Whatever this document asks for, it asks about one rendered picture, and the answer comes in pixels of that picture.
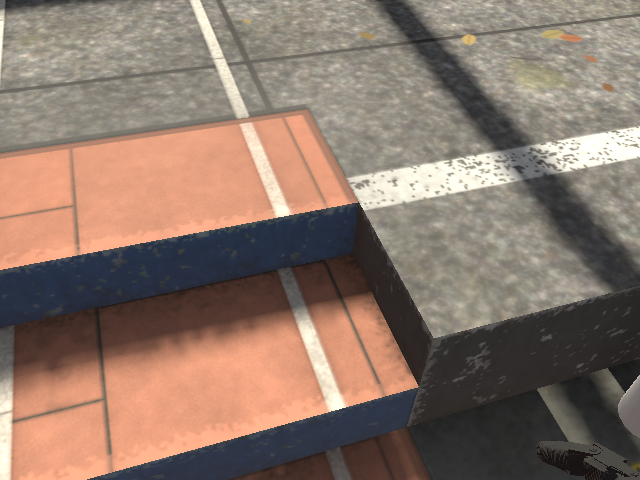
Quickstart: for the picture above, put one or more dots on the right robot hand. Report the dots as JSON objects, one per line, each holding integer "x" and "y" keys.
{"x": 593, "y": 462}

